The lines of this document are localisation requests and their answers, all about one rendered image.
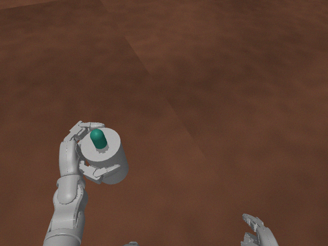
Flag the left robot hand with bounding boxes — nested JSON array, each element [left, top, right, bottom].
[[59, 121, 121, 184]]

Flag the left robot arm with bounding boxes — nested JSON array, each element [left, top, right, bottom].
[[43, 174, 88, 246]]

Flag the bottle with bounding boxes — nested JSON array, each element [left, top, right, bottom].
[[81, 128, 129, 185]]

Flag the right robot hand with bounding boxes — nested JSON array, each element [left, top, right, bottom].
[[241, 214, 279, 246]]

